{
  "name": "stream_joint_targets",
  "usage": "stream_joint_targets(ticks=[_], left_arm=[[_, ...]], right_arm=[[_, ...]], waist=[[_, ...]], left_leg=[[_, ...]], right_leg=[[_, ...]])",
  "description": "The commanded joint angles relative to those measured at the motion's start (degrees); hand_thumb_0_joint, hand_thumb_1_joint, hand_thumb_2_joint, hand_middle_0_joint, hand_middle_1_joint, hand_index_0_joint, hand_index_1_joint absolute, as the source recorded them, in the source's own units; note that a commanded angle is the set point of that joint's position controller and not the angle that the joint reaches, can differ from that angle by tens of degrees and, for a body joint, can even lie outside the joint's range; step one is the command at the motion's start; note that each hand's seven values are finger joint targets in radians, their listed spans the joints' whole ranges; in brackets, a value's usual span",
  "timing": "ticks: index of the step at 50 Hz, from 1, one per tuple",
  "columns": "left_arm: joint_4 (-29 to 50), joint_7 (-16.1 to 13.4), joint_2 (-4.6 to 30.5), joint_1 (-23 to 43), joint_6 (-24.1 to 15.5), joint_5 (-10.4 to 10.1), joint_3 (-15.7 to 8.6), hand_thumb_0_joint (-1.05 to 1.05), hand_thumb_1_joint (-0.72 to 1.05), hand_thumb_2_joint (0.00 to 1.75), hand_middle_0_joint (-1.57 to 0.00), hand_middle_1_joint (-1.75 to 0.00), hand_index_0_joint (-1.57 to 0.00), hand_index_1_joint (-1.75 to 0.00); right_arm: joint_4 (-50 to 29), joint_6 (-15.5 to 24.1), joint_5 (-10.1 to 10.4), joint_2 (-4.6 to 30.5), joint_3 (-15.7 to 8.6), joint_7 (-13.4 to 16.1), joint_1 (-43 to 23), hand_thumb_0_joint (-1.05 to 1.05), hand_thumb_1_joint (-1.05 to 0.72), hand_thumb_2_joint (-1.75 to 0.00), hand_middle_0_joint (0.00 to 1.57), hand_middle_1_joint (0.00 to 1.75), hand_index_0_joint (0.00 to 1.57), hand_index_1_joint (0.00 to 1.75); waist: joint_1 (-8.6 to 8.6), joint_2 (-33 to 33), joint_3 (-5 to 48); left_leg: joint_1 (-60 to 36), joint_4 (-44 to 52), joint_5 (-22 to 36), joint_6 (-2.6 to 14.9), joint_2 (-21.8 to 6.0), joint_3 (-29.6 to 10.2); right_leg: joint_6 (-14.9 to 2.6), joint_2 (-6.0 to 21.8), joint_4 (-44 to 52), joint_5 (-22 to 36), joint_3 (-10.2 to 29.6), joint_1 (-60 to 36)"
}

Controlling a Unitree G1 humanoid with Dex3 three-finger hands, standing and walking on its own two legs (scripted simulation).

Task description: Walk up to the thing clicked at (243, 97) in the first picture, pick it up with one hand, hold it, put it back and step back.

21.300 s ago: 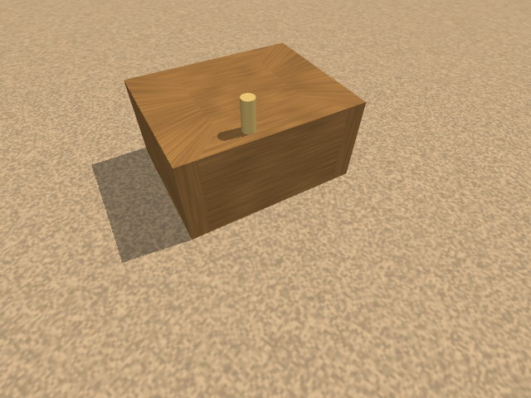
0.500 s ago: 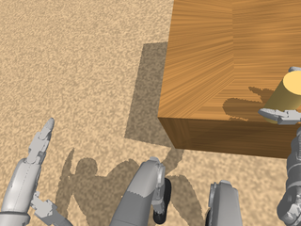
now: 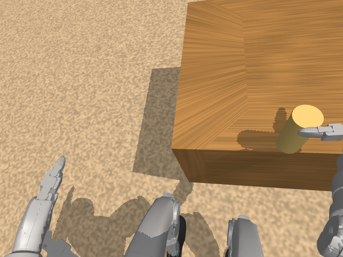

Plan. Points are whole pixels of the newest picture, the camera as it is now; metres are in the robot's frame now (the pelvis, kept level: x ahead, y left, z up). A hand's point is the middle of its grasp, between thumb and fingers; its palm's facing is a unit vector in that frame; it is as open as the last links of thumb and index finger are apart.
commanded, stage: rise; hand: right
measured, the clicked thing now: (296, 131) +0.46 -0.20 -0.08
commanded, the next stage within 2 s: home in 0.16 s
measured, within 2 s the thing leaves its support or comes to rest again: neither
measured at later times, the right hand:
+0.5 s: hand out of the picture +0.47 -0.31 +0.10, palm faces +0.36 +0.88 -0.31, open 17.0 cm
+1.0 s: hand (325, 193) +0.28 -0.19 +0.06, palm faces +0.15 +0.96 -0.23, open 17.1 cm
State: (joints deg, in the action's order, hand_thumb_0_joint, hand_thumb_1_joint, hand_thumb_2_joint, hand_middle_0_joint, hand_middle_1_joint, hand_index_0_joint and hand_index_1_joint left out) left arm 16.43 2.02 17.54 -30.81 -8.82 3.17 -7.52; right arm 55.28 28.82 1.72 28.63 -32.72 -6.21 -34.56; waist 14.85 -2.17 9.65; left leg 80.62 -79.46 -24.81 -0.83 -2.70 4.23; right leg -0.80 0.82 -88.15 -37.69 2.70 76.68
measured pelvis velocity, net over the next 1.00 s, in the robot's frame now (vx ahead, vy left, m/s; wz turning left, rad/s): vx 0.08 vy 0.01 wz -0.02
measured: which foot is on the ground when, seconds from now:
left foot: down 0.00-1.00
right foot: down 0.00-1.00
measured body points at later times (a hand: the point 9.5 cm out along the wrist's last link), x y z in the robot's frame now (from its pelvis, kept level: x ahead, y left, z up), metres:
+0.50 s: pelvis +0.04 +0.00 +0.10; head +0.13 -0.03 +0.54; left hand +0.20 +0.23 +0.08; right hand +0.45 -0.36 +0.12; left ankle +0.11 +0.14 -0.57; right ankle +0.03 -0.10 -0.57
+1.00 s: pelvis +0.08 +0.01 +0.14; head +0.11 +0.00 +0.58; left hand +0.24 +0.24 +0.06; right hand +0.27 -0.24 +0.08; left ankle +0.11 +0.14 -0.57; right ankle +0.03 -0.10 -0.57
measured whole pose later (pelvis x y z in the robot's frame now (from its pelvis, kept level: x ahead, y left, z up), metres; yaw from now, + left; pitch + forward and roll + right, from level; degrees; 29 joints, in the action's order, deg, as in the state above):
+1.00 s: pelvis +0.08 +0.01 +0.14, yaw -1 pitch +8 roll +2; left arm -24.1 -5.4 12.2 -16.5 3.1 -3.1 2.5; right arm 16.1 -5.5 3.0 12.9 -2.4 5.5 15.3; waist 1.1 0.8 5.2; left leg 32.1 -44.5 -20.1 -0.7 -1.5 3.6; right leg -0.2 1.3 -47.8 -29.1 0.9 26.6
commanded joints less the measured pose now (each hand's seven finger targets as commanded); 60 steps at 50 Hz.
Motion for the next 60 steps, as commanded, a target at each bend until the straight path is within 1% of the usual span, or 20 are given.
stream_joint_targets(ticks=[1, 4, 5, 7, 9, 12, 14, 15, 21, 23, 25, 28, 30, 37, 39, 42, 43, 45, 47, 60], left_arm=[[9.2, -2.3, 10.3, -0.7, -2.6, -1.3, -6.6, 0.0, -0.56, 0.05, -0.06, -0.05, -0.05, -0.06], [3.8, -2.3, 8.4, -1.3, -2.4, -1.2, -4.7, 0.0, -0.59, 0.07, -0.08, -0.06, -0.06, -0.07], [6.9, -2.7, 10.9, 0.4, -0.5, -2.4, -6.1, 0.0, -0.57, 0.07, -0.08, -0.06, -0.06, -0.08], [4.4, -1.9, 7.9, -4.7, 1.6, -1.9, -2.3, 0.0, -0.56, 0.07, -0.07, -0.06, -0.06, -0.07], [1.4, -1.6, 5.7, -4.5, 2.3, -2.4, -1.1, 0.0, -0.53, 0.09, -0.06, -0.05, -0.05, -0.07], [-0.9, -2.1, 9.5, -0.9, 4.3, -2.3, -2.3, 0.0, -0.39, 0.15, -0.03, -0.04, -0.02, -0.05], [-1.9, -2.7, 10.5, 1.8, 5.0, -2.6, -3.2, 0.0, -0.23, 0.26, -0.1, -0.12, -0.09, -0.13], [-3.5, -3.0, 9.2, 2.8, 5.3, -3.0, -1.1, 0.0, -0.15, 0.34, -0.12, -0.17, -0.12, -0.17], [-5.3, -3.0, 1.2, 10.4, 5.9, -3.3, 10.8, 0.0, 0.33, 0.57, -0.14, -0.2, -0.14, -0.2], [-8.0, -3.3, 4.3, 4.9, 6.9, -3.4, 8.3, 0.0, 0.38, 0.6, -0.15, -0.21, -0.15, -0.21], [-9.4, -3.3, 4.0, 3.9, 7.3, -4.1, 7.2, 0.0, 0.42, 0.62, -0.15, -0.22, -0.15, -0.22], [-13.5, -3.8, 6.5, 5.4, 8.6, -5.4, 4.4, 0.0, 0.52, 0.68, -0.16, -0.23, -0.16, -0.23], [-16.0, -4.0, 5.1, 6.3, 8.7, -5.8, 5.2, 0.0, 0.59, 0.72, -0.17, -0.25, -0.17, -0.25], [-16.7, -5.9, 0.5, 11.1, 8.8, -6.4, 8.9, 0.0, 0.68, 0.78, -0.18, -0.26, -0.18, -0.26], [-17.9, -6.3, 0.5, 11.5, 9.0, -6.2, 8.7, 0.0, 0.7, 0.79, -0.18, -0.26, -0.18, -0.26], [-20.3, -6.6, 0.5, 9.7, 9.8, -6.1, 7.7, 0.0, 0.71, 0.79, -0.18, -0.26, -0.18, -0.26], [-36.6, -7.5, 4.1, 9.6, 10.6, -6.3, 5.9, 0.0, 0.79, 0.87, -0.2, -0.3, -0.2, -0.3], [-32.2, -7.6, 1.4, 12.4, 9.4, -6.3, 6.9, 0.0, 0.9, 0.9, -0.2, -0.3, -0.2, -0.3], [-33.0, -7.8, 1.6, 15.3, 9.3, -6.4, 6.7, 0.0, 0.89, 0.9, -0.2, -0.3, -0.2, -0.3], [-36.4, -10.5, 1.0, 18.9, 4.2, -5.1, 6.3, 0.0, 0.9, 0.9, -0.2, -0.3, -0.2, -0.3]], right_arm=[[-9.9, 2.0, 1.0, 13.5, 0.8, -0.9, -21.1, 0.0, 0.44, -0.06, 0.06, 0.05, 0.07, 0.05], [-2.9, 0.8, 1.9, 9.3, 3.3, -2.3, -21.1, 0.0, 0.41, -0.07, 0.06, 0.06, 0.06, 0.06], [3.6, -4.8, -5.1, 26.3, -0.5, 1.1, -13.6, 0.0, 0.42, -0.07, 0.05, 0.06, 0.06, 0.06], [-1.9, -7.6, -4.1, 17.4, 4.6, 3.5, -24.7, 0.0, 0.47, -0.07, 0.05, 0.06, 0.06, 0.06], [-2.5, -10.0, -5.0, 18.9, 6.1, 4.5, -25.9, 0.0, 0.5, -0.07, 0.05, 0.06, 0.06, 0.06], [-4.3, -12.9, -6.8, 31.3, -0.2, 7.5, -25.3, 0.0, 0.44, -0.09, 0.04, 0.06, 0.06, 0.06], [-2.2, -14.1, -6.4, 25.8, 3.4, 8.3, -26.5, 0.0, 0.42, -0.13, 0.07, 0.08, 0.07, 0.08], [-2.4, -14.6, -6.6, 29.0, 1.1, 9.1, -25.8, 0.0, 0.45, -0.12, 0.06, 0.07, 0.06, 0.07], [7.2, -17.5, -6.1, 17.8, 9.8, 9.6, -20.6, 0.0, 0.46, -0.11, 0.06, 0.07, 0.06, 0.07], [4.5, -19.0, -5.6, 20.2, 8.3, 9.6, -13.9, 0.0, 0.44, -0.12, 0.06, 0.07, 0.06, 0.07], [3.2, -20.8, -4.2, 11.8, 13.8, 8.6, -8.7, 0.0, 0.46, -0.11, 0.06, 0.07, 0.06, 0.07], [-4.3, -23.9, -3.1, 15.6, 13.3, 9.1, -3.7, 0.0, 0.39, -0.15, 0.07, 0.08, 0.07, 0.08], [-8.5, -25.9, -2.0, 7.8, 17.9, 8.6, -0.5, 0.0, 0.44, -0.12, 0.06, 0.07, 0.06, 0.07], [-35.9, -26.8, 0.3, 4.3, 19.3, 11.2, 13.0, 0.0, 0.44, -0.12, 0.07, 0.07, 0.07, 0.07], [-32.1, -27.9, 0.7, -1.3, 22.5, 11.3, 22.6, 0.0, 0.43, -0.13, 0.07, 0.07, 0.07, 0.07], [-40.6, -28.6, 0.9, -1.5, 22.6, 11.7, 29.3, 0.0, 0.44, -0.12, 0.07, 0.07, 0.06, 0.07], [-42.9, -29.2, 0.9, 1.2, 18.3, 13.2, 31.1, 0.0, 0.48, -0.1, 0.06, 0.07, 0.06, 0.07], [-47.2, -30.6, 1.2, -9.2, 27.8, 12.3, 41.3, 0.0, 0.48, -0.09, 0.06, 0.06, 0.06, 0.06], [-51.0, -31.8, 1.2, -8.2, 27.5, 12.8, 47.6, 0.0, 0.57, -0.04, 0.05, 0.05, 0.05, 0.05], [-60.5, -34.4, -0.5, -10.9, 30.4, 14.1, 51.7, 0.0, 0.57, -0.04, 0.05, 0.05, 0.05, 0.05]], waist=[[-1.04, 12.3, 24.1], [-0.42, 10.0, 18.3], [-6.03, 12.6, 22.6], [-2.51, 14.6, 22.2], [-3.57, 14.7, 24.4], [-7.45, 17.4, 29.5], [-6.39, 13.5, 27.8], [-7.85, 13.7, 27.4], [-8.9, 9.0, 21.8], [-9.13, 10.2, 20.6], [-7.27, 9.1, 18.1], [-9.17, 6.9, 15.2], [-8.81, 6.7, 12.0], [-13.6, 9.0, 15.8], [-12.97, 7.0, 11.1], [-14.43, 8.9, 9.9], [-13.5, 10.0, 5.5], [-12.79, 7.3, 7.4], [-13.9, 6.8, 5.5], [-12.79, 1.8, 0.8]], left_leg=[[-23.2, 10.4, 5.5, 2.23, 2.6, -1.0], [-22.2, 11.8, 5.2, 2.31, 2.7, -1.3], [-28.8, 15.6, 6.0, 2.62, 2.7, -2.7], [-29.6, 17.4, 7.5, 2.49, 3.1, -2.1], [-31.9, 18.2, 10.6, 2.35, 3.3, -1.3], [-37.0, 19.3, 15.4, 2.67, 3.4, -1.0], [-39.9, 21.7, 15.4, 2.72, 3.7, -0.7], [-41.3, 22.7, 16.3, 2.66, 3.6, -0.6], [-47.0, 28.4, 14.5, 2.08, 3.6, -1.1], [-48.7, 29.7, 17.4, 2.14, 3.8, -0.5], [-47.4, 30.8, 18.7, 2.31, 4.0, -0.3], [-50.0, 33.2, 18.0, 2.2, 3.4, -0.2], [-49.6, 34.2, 18.0, 2.39, 3.2, -0.1], [-59.7, 36.3, 24.0, 2.89, 2.2, -0.6], [-60.3, 36.9, 24.9, 2.79, 2.0, -0.6], [-60.9, 37.4, 24.8, 2.81, 2.0, -0.8], [-59.1, 37.2, 23.0, 3.08, 3.0, 0.0], [-60.9, 37.4, 25.3, 3.05, 2.9, 0.2], [-61.7, 37.8, 25.3, 2.71, 2.7, 0.2], [-57.1, 38.8, 14.3, 1.07, 2.1, -0.5]], right_leg=[[1.38, -0.4, 20.4, 12.5, 2.2, -17.5], [0.97, -0.5, 20.8, 12.7, 1.5, -15.9], [1.71, -0.7, 25.5, 15.5, 0.6, -23.0], [1.47, -0.6, 27.3, 16.2, 0.4, -25.1], [1.57, -0.7, 27.5, 20.6, -0.4, -28.1], [2.3, -0.6, 28.8, 29.0, -0.6, -33.3], [1.96, -0.6, 30.5, 28.1, -0.7, -33.5], [2.02, -0.5, 31.5, 29.0, -0.9, -34.5], [1.72, 0.2, 36.8, 26.6, -1.5, -34.6], [2.01, 0.0, 38.6, 30.2, -1.9, -38.7], [1.94, 0.1, 39.5, 32.7, -1.8, -41.5], [1.32, -0.3, 42.1, 30.6, -2.0, -42.5], [1.35, -0.1, 43.4, 30.9, -2.0, -43.9], [1.86, -0.4, 46.3, 36.6, -3.2, -50.5], [1.94, -0.6, 46.5, 37.3, -3.5, -49.3], [2.15, -0.4, 47.6, 38.5, -3.6, -50.5], [2.26, 0.2, 47.6, 37.9, -2.3, -50.4], [2.05, 0.3, 47.3, 39.9, -2.7, -52.1], [1.84, 0.1, 47.6, 37.6, -3.0, -50.2], [0.04, -0.8, 46.5, 23.3, -2.5, -47.3]])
